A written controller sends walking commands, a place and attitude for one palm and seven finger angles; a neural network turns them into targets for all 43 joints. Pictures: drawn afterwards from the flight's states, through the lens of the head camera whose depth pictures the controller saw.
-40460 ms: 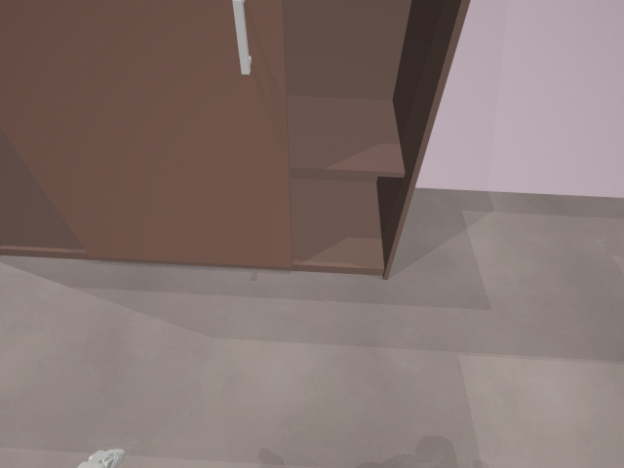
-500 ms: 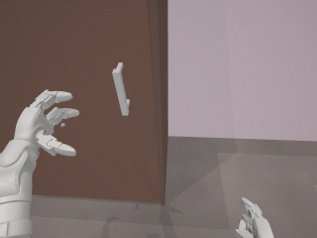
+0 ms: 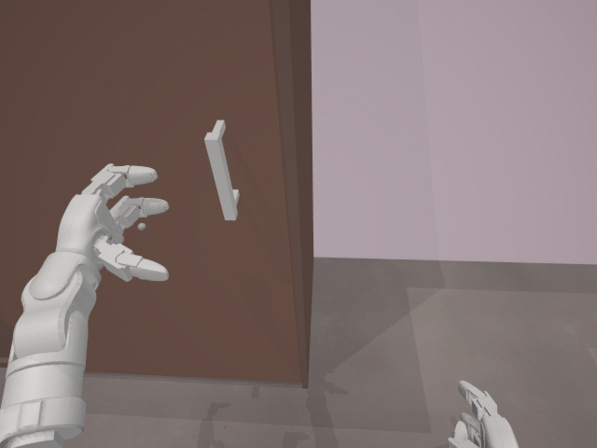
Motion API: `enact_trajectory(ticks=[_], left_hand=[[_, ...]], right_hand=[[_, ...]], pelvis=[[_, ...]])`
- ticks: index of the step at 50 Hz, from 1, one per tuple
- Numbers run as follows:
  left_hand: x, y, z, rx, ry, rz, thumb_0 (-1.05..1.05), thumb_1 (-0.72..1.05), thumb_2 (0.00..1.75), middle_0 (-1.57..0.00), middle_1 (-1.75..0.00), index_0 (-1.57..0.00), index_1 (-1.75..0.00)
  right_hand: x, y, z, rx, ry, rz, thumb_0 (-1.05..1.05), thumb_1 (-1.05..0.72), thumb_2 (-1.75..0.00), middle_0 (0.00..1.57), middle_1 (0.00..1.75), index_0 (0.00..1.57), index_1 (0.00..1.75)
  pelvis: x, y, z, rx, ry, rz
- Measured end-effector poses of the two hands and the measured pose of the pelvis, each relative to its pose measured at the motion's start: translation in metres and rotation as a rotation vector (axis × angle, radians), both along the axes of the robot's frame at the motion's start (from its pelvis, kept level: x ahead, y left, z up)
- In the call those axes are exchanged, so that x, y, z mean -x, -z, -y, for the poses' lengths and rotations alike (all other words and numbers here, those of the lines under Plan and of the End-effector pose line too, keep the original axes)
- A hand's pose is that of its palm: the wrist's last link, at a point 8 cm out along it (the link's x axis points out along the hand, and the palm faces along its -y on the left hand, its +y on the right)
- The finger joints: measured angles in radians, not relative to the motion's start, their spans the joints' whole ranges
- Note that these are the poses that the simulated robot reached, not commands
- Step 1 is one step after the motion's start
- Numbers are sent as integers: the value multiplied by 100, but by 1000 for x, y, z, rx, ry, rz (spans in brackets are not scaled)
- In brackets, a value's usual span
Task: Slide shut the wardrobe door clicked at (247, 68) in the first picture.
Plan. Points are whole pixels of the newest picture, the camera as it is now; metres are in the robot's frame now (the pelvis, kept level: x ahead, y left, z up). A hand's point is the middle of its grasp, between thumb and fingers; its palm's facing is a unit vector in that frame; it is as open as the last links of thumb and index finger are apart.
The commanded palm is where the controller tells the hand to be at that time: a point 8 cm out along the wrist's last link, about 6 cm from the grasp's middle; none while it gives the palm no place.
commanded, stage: move the hooked fingers beside the handle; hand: left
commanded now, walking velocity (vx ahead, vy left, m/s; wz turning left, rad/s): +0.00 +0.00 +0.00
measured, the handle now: (225, 172) +0.46 +0.14 +0.16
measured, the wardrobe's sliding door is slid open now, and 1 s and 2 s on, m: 0.00 0.00 0.00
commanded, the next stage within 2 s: feel for the door with the fingertips in 1.48 s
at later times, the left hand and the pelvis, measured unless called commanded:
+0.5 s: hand (170, 212) +0.37 +0.19 +0.16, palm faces +0.00 -1.00 -0.01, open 14.0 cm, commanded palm +0.35 +0.24 +0.16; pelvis +0.00 +0.01 +0.00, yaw -1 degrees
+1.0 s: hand (179, 203) +0.38 +0.18 +0.16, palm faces +0.01 -1.00 -0.01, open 14.0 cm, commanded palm +0.35 +0.24 +0.16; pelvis +0.00 +0.01 +0.00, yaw -2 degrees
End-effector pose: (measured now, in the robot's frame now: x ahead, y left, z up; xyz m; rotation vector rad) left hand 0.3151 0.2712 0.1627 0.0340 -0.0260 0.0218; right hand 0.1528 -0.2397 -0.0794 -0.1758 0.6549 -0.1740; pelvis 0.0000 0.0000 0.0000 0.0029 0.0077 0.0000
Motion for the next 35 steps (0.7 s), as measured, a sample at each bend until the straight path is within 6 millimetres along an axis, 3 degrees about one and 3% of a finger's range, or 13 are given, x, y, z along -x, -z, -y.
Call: enact_trajectory(ticks=[16, 35], left_hand=[[-21, 2, 11, 12, 4, -1, -1, -51, 30, -30, -120, -30, -120], [-50, 4, 37, 23, 21, -2, -1, -51, 30, -30, -120, -30, -120]], right_hand=[[22, 7, 4, 4, 34, -68, 2, -91, -90, 20, 30, 21, 30], [44, 15, 1, -1, 56, -139, 1, -91, -90, 20, 30, 21, 30]], pelvis=[[3, 0, -2, 1, 8, -6], [8, 0, -6, 4, 13, -19]])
